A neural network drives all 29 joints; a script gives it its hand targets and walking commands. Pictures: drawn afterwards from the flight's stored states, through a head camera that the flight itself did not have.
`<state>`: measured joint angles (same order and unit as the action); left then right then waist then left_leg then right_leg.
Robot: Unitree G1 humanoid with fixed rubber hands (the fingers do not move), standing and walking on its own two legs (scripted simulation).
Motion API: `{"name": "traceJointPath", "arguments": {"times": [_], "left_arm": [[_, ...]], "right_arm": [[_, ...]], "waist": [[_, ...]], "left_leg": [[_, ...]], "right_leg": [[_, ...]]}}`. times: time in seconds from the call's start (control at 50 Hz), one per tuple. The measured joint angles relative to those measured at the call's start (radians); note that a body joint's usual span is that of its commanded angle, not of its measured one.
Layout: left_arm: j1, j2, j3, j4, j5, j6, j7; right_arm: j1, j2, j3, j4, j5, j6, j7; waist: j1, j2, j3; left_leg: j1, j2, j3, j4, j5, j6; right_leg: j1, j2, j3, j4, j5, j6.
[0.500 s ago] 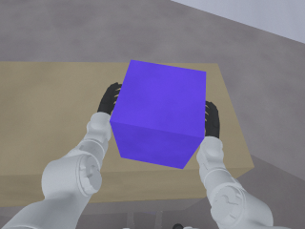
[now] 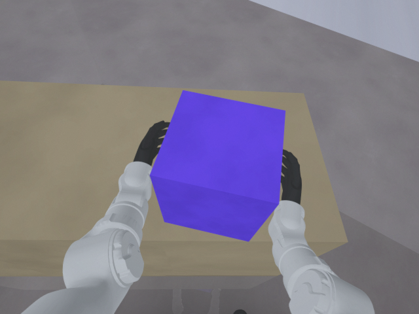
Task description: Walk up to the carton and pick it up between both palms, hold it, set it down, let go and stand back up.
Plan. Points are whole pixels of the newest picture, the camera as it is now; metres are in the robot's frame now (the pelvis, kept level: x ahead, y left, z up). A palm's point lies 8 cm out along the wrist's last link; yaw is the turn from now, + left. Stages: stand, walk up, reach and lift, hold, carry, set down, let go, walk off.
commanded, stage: reach and lift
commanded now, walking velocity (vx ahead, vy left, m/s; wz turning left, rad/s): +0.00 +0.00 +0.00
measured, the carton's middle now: (218, 172) +0.40 -0.01 -0.03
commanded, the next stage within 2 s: none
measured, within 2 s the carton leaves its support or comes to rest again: leaves its support in 0.72 s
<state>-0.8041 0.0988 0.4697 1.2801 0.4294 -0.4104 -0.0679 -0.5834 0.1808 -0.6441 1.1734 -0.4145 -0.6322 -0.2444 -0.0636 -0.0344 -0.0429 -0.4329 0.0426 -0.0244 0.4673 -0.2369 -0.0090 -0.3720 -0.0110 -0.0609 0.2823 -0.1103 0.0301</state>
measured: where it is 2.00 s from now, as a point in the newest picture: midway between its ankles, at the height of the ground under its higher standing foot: outside the picture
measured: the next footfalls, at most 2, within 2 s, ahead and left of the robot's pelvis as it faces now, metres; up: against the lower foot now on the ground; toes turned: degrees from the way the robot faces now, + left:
none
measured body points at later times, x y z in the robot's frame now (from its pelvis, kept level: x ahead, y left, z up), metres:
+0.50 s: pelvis +0.00 +0.00 +0.00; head +0.08 +0.04 +0.44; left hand +0.42 +0.14 +0.01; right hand +0.35 -0.15 +0.00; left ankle -0.02 +0.12 -0.74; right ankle +0.00 -0.14 -0.74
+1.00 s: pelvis -0.02 -0.01 +0.00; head +0.06 +0.02 +0.44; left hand +0.41 +0.13 +0.02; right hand +0.33 -0.16 +0.00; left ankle -0.02 +0.11 -0.74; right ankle +0.00 -0.14 -0.74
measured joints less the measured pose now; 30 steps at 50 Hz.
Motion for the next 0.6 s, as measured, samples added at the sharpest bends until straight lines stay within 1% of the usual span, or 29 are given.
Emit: {"name": "traceJointPath", "arguments": {"times": [0.1,0.26,0.48,0.6], "left_arm": [[0.012,-0.011,0.01,-0.039,0.015,0.012,-0.01],[0.007,-0.019,0.024,-0.057,0.025,0.036,-0.016],[0.014,-0.032,0.017,-0.089,0.03,0.047,-0.015],[0.019,-0.025,-0.008,-0.088,0.02,0.035,-0.009]], "right_arm": [[0.006,0.001,0.015,-0.009,0.006,-0.005,-0.006],[-0.001,-0.002,-0.004,-0.007,-0.017,0.004,-0.009],[0.0,-0.016,0.019,0.008,0.017,-0.015,-0.008],[0.0,-0.012,0.014,0.015,0.013,-0.033,-0.013]], "waist": [[0.006,-0.004,0.003],[0.007,-0.014,-0.008],[0.01,-0.018,-0.011],[0.009,-0.015,-0.032]], "left_leg": [[0.004,0.001,0.003,-0.018,0.012,-0.001],[-0.01,0.0,0.008,-0.03,0.022,0.001],[-0.02,0.001,0.014,-0.028,0.024,0.004],[-0.041,0.002,0.018,-0.036,0.033,0.002]], "right_leg": [[0.004,0.001,-0.001,-0.02,0.012,-0.002],[-0.01,-0.002,-0.002,-0.029,0.021,-0.002],[-0.013,-0.003,-0.003,-0.042,0.031,0.0],[-0.033,-0.002,-0.003,-0.053,0.043,-0.001]]}}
